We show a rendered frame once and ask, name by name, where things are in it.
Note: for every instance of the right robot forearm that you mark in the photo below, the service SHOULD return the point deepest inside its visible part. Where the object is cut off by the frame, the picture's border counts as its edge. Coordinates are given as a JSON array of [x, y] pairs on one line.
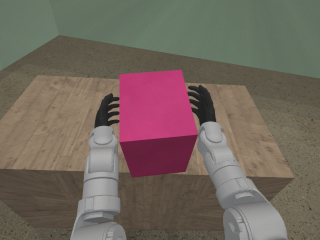
[[231, 184]]

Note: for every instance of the pedestal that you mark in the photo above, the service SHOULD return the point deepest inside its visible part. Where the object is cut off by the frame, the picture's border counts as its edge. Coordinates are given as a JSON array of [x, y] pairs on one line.
[[44, 143]]

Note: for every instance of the right robot hand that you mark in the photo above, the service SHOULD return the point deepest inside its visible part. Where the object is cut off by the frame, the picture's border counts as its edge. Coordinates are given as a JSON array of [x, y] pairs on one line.
[[205, 111]]

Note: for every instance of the carton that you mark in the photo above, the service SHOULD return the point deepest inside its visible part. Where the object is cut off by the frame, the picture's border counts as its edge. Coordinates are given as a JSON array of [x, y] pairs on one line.
[[157, 130]]

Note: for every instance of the left robot forearm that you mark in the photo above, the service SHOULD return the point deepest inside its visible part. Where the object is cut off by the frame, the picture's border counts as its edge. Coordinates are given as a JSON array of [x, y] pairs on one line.
[[100, 201]]

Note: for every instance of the robot left upper arm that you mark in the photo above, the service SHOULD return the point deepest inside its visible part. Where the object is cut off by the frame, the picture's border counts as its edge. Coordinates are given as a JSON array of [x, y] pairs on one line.
[[102, 231]]

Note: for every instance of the left robot hand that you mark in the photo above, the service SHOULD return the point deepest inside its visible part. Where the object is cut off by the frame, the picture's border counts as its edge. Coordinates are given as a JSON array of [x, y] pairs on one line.
[[102, 115]]

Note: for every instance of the robot right upper arm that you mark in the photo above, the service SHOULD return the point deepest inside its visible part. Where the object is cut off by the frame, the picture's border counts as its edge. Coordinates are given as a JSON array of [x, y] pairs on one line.
[[253, 221]]

